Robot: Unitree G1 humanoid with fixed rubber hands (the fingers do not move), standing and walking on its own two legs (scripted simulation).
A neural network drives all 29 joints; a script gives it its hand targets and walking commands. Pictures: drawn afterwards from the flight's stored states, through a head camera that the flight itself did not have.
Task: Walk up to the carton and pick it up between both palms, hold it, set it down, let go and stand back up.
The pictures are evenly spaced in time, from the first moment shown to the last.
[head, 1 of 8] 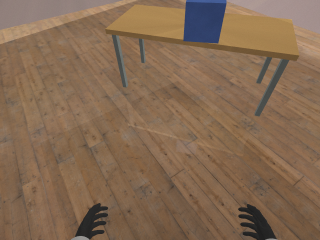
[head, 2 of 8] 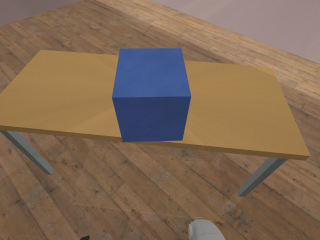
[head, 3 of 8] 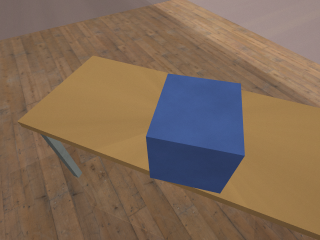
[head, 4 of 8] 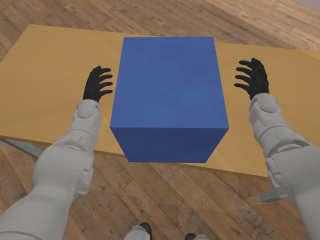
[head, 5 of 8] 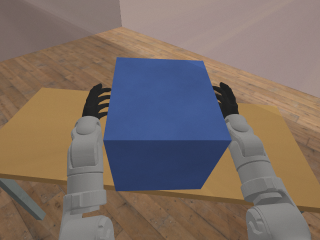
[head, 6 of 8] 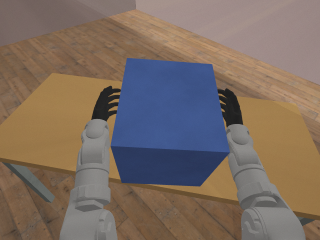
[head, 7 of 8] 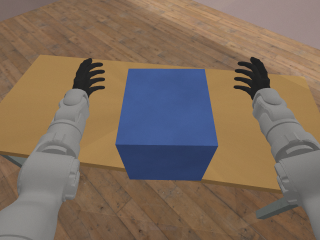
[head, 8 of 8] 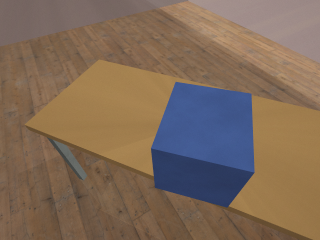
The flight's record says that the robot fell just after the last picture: no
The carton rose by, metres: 0.19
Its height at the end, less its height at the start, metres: +0.00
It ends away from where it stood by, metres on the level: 0.02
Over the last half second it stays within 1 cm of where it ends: yes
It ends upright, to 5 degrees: yes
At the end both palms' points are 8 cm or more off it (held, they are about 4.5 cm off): yes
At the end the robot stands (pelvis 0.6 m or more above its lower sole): yes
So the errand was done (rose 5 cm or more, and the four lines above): yes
